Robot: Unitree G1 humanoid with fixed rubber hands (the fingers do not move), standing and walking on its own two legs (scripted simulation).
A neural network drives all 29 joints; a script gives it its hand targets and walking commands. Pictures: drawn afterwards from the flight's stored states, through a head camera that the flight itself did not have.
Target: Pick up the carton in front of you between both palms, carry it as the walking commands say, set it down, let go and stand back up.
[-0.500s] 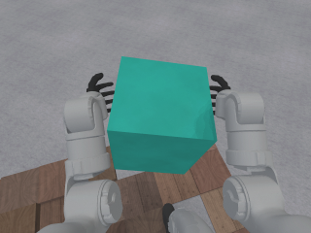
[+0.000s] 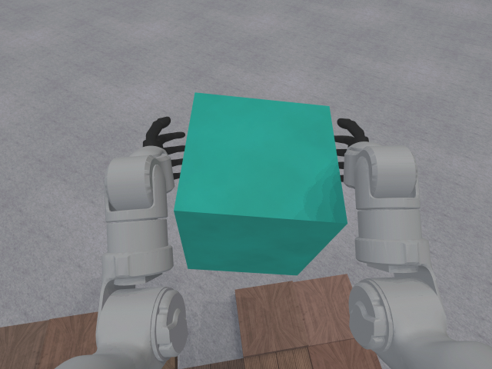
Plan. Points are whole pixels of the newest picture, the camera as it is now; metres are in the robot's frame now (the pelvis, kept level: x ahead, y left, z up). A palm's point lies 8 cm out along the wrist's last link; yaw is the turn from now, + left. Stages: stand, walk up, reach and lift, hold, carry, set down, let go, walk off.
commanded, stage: carry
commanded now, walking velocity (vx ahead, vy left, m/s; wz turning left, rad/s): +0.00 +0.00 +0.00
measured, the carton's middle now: (252, 194) +0.39 +0.00 +0.05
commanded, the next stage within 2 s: none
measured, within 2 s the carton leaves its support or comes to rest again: neither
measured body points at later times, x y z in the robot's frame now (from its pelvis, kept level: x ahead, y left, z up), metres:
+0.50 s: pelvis +0.14 -0.06 +0.01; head +0.15 -0.08 +0.46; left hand +0.51 +0.09 +0.14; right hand +0.52 -0.21 +0.13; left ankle +0.17 +0.06 -0.66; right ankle +0.05 -0.10 -0.74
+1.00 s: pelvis +0.35 -0.03 +0.03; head +0.39 -0.03 +0.48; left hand +0.77 +0.06 +0.20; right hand +0.72 -0.24 +0.20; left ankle +0.35 +0.02 -0.70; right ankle +0.43 -0.17 -0.66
